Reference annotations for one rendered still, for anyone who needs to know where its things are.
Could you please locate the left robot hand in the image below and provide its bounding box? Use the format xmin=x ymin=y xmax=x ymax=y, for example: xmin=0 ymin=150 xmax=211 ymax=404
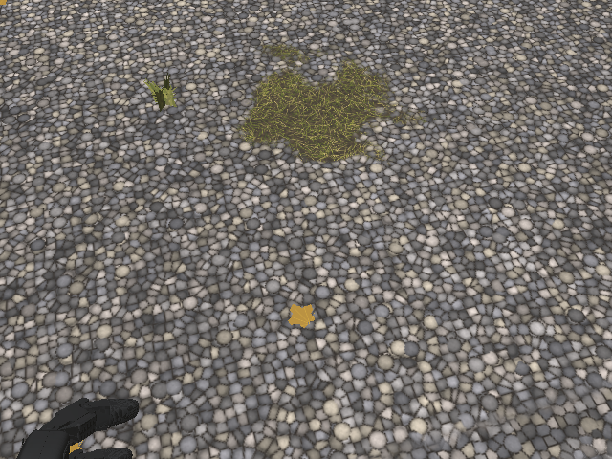
xmin=16 ymin=398 xmax=139 ymax=459

